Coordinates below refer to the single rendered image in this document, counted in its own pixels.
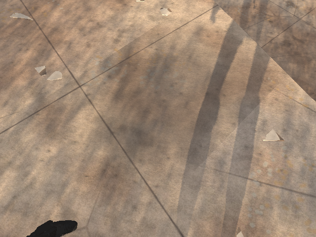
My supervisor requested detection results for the robot left hand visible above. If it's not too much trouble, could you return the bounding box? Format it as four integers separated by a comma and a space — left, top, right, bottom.
27, 220, 78, 237

